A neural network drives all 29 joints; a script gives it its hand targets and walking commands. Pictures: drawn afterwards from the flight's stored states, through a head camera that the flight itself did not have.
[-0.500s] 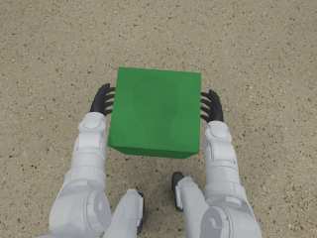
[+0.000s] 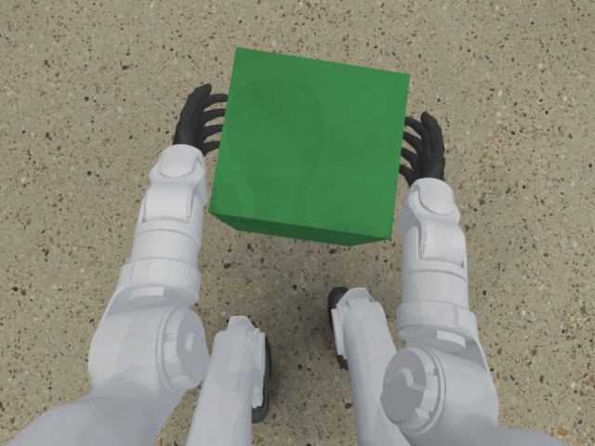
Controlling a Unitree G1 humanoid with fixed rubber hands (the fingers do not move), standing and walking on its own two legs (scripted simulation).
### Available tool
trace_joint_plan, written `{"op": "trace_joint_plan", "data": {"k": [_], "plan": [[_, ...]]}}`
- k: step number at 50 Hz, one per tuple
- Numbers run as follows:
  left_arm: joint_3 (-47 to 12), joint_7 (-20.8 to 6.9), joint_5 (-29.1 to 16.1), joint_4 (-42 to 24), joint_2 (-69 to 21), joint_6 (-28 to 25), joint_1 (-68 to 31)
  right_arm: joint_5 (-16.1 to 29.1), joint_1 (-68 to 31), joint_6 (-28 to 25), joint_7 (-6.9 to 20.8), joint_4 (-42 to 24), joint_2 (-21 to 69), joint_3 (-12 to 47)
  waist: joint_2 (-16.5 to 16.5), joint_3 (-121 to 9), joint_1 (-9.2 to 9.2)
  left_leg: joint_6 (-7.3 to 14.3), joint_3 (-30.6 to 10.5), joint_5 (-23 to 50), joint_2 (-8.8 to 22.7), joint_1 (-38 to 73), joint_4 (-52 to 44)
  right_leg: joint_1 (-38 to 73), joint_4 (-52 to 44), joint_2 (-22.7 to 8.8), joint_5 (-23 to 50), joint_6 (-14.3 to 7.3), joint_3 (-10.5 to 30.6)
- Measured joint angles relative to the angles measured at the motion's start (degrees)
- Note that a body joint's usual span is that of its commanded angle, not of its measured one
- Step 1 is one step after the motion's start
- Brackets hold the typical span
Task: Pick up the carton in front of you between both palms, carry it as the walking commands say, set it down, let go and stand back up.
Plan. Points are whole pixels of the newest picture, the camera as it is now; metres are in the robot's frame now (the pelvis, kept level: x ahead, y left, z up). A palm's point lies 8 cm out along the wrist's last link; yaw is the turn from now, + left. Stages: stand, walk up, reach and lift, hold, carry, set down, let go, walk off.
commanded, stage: set down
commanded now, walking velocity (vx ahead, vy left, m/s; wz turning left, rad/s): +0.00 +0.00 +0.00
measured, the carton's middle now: (305, 168) +0.47 -0.06 -0.17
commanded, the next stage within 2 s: none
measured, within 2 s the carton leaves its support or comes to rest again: rests again in 2.00 s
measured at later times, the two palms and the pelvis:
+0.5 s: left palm (228, 152) +0.53 +0.06 -0.24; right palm (399, 187) +0.44 -0.22 -0.25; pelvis -0.03 +0.00 -0.12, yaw +1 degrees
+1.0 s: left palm (247, 158) +0.56 +0.04 -0.37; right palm (394, 176) +0.48 -0.24 -0.34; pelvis -0.03 +0.00 -0.19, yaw -1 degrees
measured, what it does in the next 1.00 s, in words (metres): lowers itself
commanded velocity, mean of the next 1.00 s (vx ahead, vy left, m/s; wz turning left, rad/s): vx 0.00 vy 0.00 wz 0.00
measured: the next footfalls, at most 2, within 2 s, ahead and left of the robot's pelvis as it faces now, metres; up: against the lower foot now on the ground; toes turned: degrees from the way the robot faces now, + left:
none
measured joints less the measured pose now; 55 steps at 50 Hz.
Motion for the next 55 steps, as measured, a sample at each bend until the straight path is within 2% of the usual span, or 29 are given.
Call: {"op": "trace_joint_plan", "data": {"k": [11,32,37,43,47,55], "plan": [[-6.1,2.7,-4.3,2.3,3.9,0.9,-7.9,3.3,-6.4,0.5,-0.6,0.6,-3.1,-0.6,-0.4,2.3,-1.38,-0.1,0.5,-2.7,-0.8,-13.1,11.7,-13.3,11.1,-0.1,-1.9,0.6,0.4],[-13.3,3.1,-7.5,14.1,13.6,1.1,-28.9,6.4,-22.4,0.7,-3.7,6.3,-7.1,-2.8,-0.8,15.8,-3.46,-1.2,0.0,-5.2,-1.4,-27.6,29.3,-27.8,26.8,0.2,-2.5,0.4,-0.6],[-16.6,3.7,-9.5,16.9,16.8,0.9,-31.6,8.3,-28.1,1.0,-4.8,12.2,-9.6,-1.6,-1.9,18.7,-5.52,-1.1,0.0,-6.5,-1.3,-29.3,33.0,-29.6,30.0,0.5,-3.1,0.6,-0.8],[-18.5,4.0,-9.0,19.8,17.9,0.2,-34.1,8.8,-32.3,-0.2,-3.3,17.7,-11.9,-3.2,-3.4,20.1,-7.16,-0.8,-0.1,-8.1,-1.3,-31.3,36.6,-31.7,33.0,0.6,-4.2,1.0,-1.0],[-21.3,4.7,-10.3,19.7,18.8,0.1,-34.7,10.7,-33.9,-0.7,-2.5,19.9,-13.7,-2.2,-4.1,21.5,-7.77,-0.5,0.1,-8.9,-1.3,-32.0,38.3,-32.5,34.6,0.7,-4.7,1.5,-0.9],[-23.9,5.7,-11.2,20.4,18.6,0.3,-34.4,12.1,-33.6,-1.9,-0.7,22.9,-15.1,-2.6,-4.9,21.1,-7.96,-0.4,-0.4,-9.4,-1.9,-33.4,40.4,-33.4,36.2,0.3,-5.5,1.8,-1.3]]}}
